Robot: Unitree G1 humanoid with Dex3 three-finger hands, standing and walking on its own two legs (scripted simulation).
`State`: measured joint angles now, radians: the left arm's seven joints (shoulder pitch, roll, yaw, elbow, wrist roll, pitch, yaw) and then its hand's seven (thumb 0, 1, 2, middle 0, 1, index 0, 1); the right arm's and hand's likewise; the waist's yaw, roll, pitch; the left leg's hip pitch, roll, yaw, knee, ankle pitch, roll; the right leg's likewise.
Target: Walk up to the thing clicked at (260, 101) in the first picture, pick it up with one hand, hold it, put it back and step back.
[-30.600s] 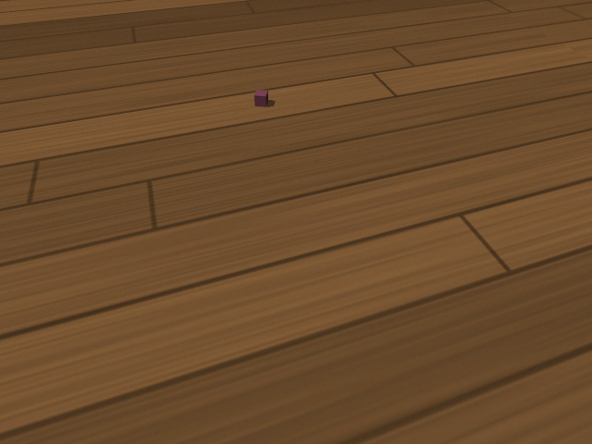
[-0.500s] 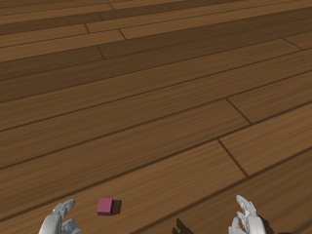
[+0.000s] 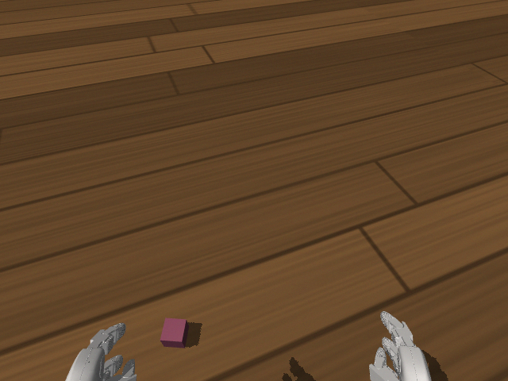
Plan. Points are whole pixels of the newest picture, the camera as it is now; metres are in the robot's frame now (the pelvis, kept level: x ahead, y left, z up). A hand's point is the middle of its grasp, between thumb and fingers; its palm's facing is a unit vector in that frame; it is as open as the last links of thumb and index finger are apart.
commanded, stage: home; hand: left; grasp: from above
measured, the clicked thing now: (175, 333) +0.42 +0.25 -0.68
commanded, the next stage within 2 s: stand in 1.46 s
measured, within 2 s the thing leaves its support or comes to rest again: neither
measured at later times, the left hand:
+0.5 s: hand (130, 378) +0.16 +0.18 -0.05, palm faces +0.04 -0.98 -0.21, open 8.2 cm
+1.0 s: hand (129, 379) +0.16 +0.18 -0.05, palm faces +0.04 -0.98 -0.21, open 7.7 cm
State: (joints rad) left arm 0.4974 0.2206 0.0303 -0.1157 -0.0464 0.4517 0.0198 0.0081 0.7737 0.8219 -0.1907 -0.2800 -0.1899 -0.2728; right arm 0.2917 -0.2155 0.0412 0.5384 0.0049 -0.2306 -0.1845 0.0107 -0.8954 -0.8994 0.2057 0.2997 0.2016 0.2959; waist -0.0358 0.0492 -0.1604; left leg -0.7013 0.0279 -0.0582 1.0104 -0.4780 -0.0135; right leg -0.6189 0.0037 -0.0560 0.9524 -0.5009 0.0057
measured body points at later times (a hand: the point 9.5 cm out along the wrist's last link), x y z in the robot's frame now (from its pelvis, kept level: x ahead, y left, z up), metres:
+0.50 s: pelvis +0.00 +0.00 +0.00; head +0.01 +0.00 +0.45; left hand +0.16 +0.23 -0.03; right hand +0.16 -0.24 -0.06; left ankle +0.02 +0.12 -0.68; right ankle -0.01 -0.13 -0.68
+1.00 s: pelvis +0.00 +0.00 +0.00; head +0.02 +0.00 +0.45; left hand +0.16 +0.23 -0.03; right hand +0.16 -0.24 -0.07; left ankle +0.02 +0.12 -0.68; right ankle -0.01 -0.13 -0.68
